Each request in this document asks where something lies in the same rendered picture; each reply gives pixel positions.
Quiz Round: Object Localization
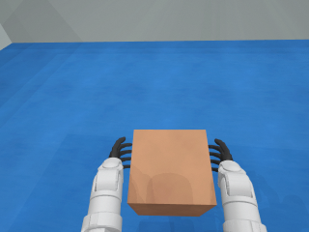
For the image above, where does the left robot forearm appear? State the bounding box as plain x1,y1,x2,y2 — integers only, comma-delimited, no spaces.
81,158,124,232

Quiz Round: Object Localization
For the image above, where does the robot left hand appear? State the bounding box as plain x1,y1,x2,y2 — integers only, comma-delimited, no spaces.
108,137,132,169

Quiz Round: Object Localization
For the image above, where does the right robot forearm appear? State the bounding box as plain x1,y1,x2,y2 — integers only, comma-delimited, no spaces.
217,160,267,232

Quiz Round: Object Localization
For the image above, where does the robot right hand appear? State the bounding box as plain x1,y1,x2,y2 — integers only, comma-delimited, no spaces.
208,138,234,173

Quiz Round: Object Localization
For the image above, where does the carton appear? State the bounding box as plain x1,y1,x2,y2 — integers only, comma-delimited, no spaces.
126,130,217,217

